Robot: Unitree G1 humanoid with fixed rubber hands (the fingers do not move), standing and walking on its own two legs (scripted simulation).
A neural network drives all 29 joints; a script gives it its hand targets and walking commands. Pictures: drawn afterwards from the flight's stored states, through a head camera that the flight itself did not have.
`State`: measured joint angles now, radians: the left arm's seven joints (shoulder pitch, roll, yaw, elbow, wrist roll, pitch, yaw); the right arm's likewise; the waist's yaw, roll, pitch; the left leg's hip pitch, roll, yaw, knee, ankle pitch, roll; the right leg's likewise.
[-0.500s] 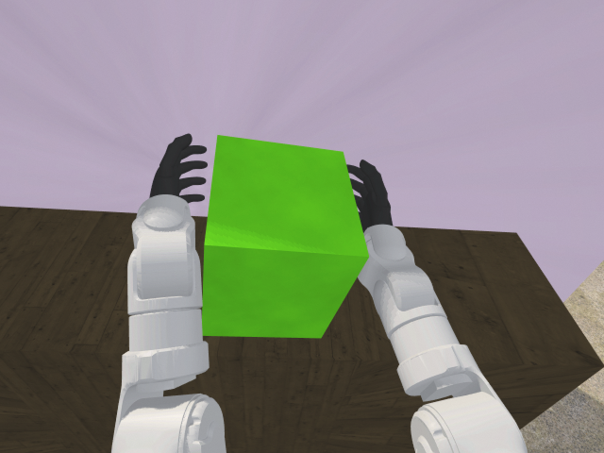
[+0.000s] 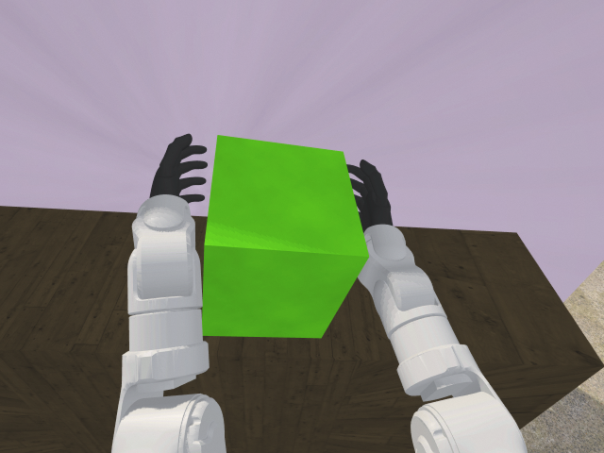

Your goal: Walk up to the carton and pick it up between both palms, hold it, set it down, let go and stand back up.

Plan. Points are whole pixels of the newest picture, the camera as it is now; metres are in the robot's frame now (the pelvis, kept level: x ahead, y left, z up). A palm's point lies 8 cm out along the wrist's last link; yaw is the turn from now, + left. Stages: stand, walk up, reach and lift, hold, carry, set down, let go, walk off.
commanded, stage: hold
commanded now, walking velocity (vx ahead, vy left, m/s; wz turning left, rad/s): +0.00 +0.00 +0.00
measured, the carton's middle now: (272, 243) +0.35 +0.01 +0.13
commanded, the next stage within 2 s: set down in 0.14 s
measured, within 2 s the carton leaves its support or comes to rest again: neither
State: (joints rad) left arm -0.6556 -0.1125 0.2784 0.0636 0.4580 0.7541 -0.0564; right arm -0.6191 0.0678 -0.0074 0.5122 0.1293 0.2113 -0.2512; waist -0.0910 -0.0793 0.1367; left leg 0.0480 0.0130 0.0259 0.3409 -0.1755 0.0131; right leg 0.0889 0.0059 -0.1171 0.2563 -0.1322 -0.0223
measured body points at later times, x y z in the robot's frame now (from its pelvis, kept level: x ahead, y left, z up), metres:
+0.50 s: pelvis +0.01 +0.00 +0.00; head -0.02 +0.03 +0.45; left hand +0.39 +0.13 +0.20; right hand +0.38 -0.12 +0.17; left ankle +0.03 +0.11 -0.75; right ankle +0.03 -0.10 -0.75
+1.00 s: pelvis +0.03 +0.00 +0.00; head +0.02 +0.03 +0.45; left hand +0.42 +0.12 +0.15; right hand +0.40 -0.13 +0.13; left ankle +0.03 +0.11 -0.75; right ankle +0.03 -0.10 -0.75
